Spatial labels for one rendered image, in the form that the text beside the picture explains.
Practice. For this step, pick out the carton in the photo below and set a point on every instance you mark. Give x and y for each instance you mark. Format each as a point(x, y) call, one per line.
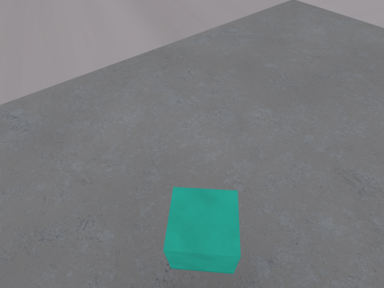
point(203, 230)

